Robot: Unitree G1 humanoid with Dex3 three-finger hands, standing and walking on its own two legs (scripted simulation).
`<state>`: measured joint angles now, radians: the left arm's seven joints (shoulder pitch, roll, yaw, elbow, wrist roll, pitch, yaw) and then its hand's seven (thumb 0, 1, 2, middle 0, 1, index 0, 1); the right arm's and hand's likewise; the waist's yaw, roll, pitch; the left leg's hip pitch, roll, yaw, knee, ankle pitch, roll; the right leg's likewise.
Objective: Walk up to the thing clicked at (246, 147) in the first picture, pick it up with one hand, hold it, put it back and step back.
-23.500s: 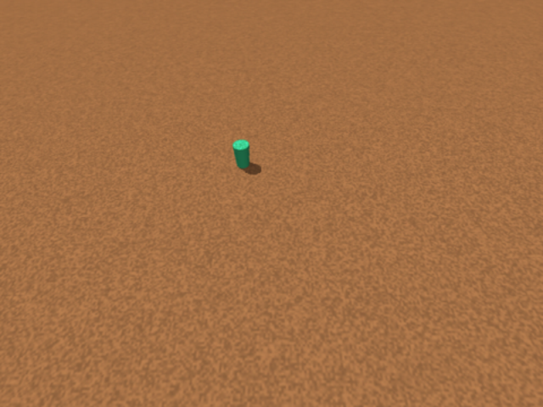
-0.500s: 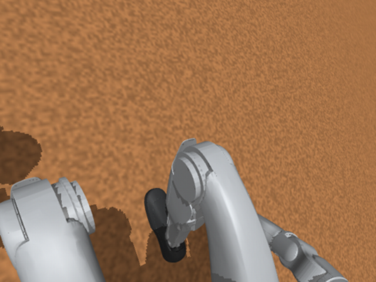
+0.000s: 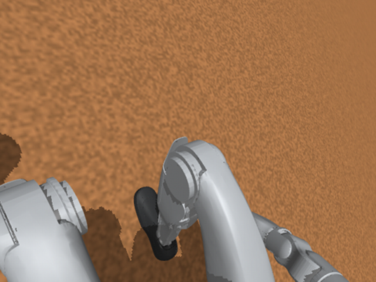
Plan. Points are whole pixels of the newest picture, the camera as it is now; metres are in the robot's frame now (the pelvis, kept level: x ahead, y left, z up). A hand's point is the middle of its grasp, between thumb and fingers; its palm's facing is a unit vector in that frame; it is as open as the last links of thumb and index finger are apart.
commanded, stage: loosen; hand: left
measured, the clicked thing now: out of the picture +0.44 +0.29 -0.20
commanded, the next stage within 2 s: open in 0.38 s
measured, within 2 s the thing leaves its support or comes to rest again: rests again in 0.08 s
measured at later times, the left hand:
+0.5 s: hand out of the picture +0.43 +0.30 -0.19, palm faces +0.45 -0.89 +0.02, open 11.7 cm
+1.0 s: hand out of the picture +0.43 +0.30 -0.18, palm faces +0.44 -0.90 +0.02, open 16.3 cm
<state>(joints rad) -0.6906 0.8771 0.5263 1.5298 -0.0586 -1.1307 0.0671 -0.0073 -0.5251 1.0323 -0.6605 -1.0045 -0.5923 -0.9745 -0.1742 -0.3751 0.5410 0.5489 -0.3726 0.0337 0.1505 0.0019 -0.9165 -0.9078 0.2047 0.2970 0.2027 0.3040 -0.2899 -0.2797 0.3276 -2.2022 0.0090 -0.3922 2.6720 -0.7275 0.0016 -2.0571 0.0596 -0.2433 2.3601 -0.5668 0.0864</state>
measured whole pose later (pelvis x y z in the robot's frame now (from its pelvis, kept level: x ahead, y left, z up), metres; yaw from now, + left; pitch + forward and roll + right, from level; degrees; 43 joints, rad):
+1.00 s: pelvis +0.00 +0.01 +0.00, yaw -1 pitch +11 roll -21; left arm -0.69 0.89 0.51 1.53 -0.05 -1.15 0.08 -0.01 -0.57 0.18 -0.30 -0.24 -0.30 -0.25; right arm -0.18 -0.37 0.56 0.54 -0.39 0.03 0.15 0.00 -0.92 -0.90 0.21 0.30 0.20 0.30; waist -0.28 -0.30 0.33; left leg -2.19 0.02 -0.40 2.68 -0.73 0.02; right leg -2.03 0.07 -0.26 2.34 -0.56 0.08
